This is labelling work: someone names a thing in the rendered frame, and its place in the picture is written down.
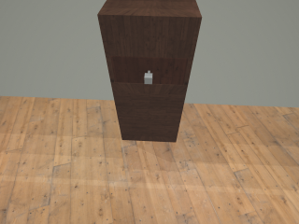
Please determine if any cabinet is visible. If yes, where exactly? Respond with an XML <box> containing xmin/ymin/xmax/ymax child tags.
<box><xmin>97</xmin><ymin>0</ymin><xmax>202</xmax><ymax>143</ymax></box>

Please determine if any handle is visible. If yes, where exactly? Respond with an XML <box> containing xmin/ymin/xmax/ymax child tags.
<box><xmin>144</xmin><ymin>70</ymin><xmax>153</xmax><ymax>85</ymax></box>

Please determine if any drawer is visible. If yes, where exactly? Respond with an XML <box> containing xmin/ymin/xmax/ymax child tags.
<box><xmin>110</xmin><ymin>56</ymin><xmax>189</xmax><ymax>85</ymax></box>

